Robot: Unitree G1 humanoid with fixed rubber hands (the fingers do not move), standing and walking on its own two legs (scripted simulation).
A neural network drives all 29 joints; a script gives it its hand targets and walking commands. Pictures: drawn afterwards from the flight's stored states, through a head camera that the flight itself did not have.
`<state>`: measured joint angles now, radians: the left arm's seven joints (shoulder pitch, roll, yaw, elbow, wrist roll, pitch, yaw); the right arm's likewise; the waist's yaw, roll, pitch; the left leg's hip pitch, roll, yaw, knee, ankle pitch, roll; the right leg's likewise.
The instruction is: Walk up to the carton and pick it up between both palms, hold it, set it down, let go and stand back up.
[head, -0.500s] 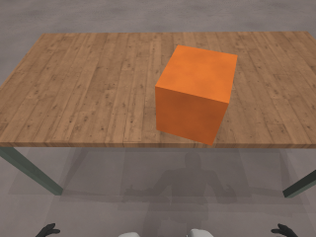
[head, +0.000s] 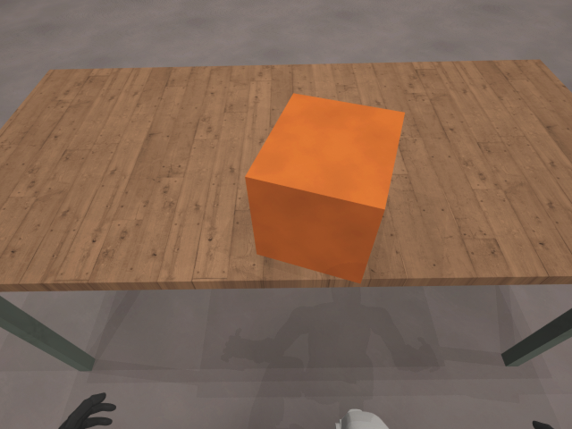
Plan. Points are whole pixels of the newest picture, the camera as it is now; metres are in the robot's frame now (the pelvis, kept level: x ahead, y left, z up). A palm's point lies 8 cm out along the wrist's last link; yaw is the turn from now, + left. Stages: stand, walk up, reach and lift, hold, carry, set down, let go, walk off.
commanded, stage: walk up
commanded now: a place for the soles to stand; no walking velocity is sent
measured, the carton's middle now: (326, 187) +0.49 -0.05 +0.03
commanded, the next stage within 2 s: reach and lift in 1.68 s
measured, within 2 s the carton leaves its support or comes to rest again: neither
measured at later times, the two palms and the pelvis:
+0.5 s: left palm (98, 428) +0.13 +0.29 -0.10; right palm out of the picture +0.11 -0.35 -0.07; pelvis +0.04 -0.02 +0.00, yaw -1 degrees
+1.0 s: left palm (101, 409) +0.16 +0.29 -0.09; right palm (564, 424) +0.14 -0.35 -0.07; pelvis +0.05 -0.03 +0.01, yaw -2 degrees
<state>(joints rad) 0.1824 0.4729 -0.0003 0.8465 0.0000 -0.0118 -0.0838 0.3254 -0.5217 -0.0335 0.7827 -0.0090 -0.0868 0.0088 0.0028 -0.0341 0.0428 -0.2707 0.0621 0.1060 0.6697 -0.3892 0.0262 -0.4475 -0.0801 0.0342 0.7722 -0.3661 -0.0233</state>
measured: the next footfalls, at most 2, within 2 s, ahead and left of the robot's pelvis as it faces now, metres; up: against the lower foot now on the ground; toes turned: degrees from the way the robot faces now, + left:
right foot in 0.02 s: +0.11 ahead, -0.15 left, +0.00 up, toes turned -1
left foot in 0.40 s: +0.11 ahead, +0.11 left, +0.00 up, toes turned +3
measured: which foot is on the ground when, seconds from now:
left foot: down 0.00-0.04, up 0.06-0.38, down 0.40-1.00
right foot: up 0.00-0.00, down 0.02-1.00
